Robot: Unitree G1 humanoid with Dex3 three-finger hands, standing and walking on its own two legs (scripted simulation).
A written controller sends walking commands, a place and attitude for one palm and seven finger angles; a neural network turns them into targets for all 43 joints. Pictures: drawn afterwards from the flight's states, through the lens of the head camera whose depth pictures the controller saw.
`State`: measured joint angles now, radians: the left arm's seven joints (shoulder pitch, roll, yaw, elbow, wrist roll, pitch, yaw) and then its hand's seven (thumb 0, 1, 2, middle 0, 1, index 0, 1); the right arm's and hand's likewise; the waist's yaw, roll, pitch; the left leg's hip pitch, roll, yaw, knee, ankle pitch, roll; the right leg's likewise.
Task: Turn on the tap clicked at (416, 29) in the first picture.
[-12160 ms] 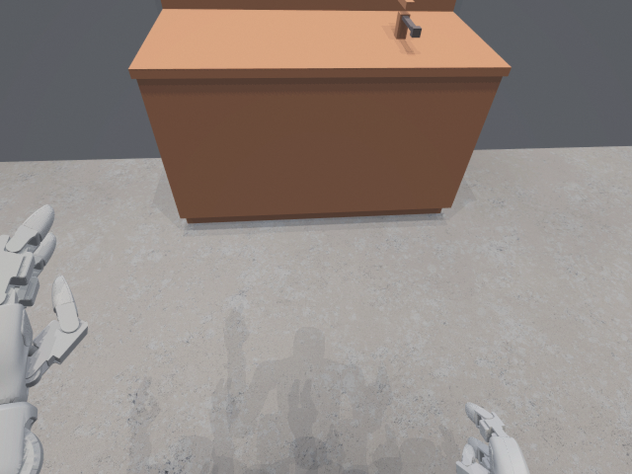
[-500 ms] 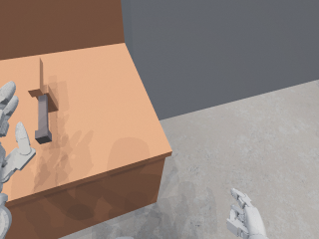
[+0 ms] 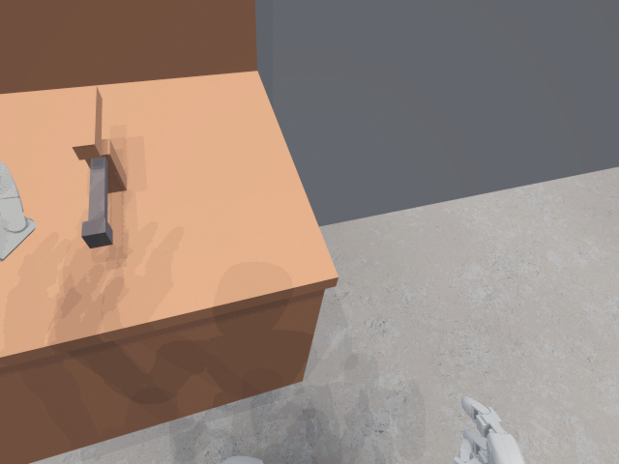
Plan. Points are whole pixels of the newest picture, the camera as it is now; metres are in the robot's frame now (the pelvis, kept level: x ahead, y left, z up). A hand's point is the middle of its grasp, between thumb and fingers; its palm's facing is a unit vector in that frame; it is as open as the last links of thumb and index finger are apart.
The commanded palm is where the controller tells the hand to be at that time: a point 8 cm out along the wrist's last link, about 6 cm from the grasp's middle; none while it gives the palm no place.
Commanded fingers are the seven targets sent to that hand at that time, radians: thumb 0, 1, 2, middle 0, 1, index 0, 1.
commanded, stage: come to a stop and stand still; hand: left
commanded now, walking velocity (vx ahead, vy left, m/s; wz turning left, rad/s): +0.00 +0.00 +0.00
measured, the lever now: (97, 233) +0.35 +0.33 +0.04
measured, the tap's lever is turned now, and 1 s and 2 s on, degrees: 0 0 0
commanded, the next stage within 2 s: look again from close up in 0.52 s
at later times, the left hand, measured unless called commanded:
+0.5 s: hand (67, 257) +0.24 +0.26 +0.17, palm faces +0.40 -0.86 -0.31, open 7.4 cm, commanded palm +0.18 +0.29 +0.18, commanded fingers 0.00 0.90 0.90 -0.20 -0.30 -0.20 -0.30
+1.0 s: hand (71, 266) +0.24 +0.26 +0.16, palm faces +0.38 -0.86 -0.34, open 7.4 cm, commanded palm +0.18 +0.30 +0.18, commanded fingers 0.00 0.90 0.90 -0.20 -0.30 -0.20 -0.30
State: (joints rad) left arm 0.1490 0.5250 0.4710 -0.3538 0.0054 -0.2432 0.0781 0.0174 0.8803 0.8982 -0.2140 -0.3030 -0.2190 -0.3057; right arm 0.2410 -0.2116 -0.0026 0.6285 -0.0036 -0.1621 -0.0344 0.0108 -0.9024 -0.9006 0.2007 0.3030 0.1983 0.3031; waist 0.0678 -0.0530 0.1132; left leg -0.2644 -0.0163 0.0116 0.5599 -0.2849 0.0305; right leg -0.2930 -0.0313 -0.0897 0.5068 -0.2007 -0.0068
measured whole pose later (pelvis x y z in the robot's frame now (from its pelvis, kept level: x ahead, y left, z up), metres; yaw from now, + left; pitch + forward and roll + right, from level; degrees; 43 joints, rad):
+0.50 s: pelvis +0.01 +0.02 +0.00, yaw -2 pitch -1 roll -1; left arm 0.34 0.32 0.35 -0.41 -0.02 -0.25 0.10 0.02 0.89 0.90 -0.20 -0.30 -0.21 -0.30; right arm 0.21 -0.20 0.03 0.59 0.00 -0.14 -0.02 0.01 -0.90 -0.90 0.20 0.30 0.20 0.30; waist 0.04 -0.03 0.04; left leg -0.20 -0.02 0.05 0.51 -0.29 0.06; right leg -0.24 -0.03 -0.05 0.45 -0.19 0.02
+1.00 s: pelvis +0.02 +0.02 +0.01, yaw -1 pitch -2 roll -1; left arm 0.39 0.34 0.34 -0.43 -0.03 -0.20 0.10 0.02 0.89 0.90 -0.20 -0.30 -0.21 -0.30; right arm 0.22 -0.19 0.03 0.57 0.00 -0.09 -0.03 0.01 -0.90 -0.90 0.20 0.30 0.20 0.30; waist 0.03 -0.02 0.06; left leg -0.18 -0.03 0.04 0.50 -0.28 0.05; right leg -0.21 -0.04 -0.06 0.43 -0.19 0.02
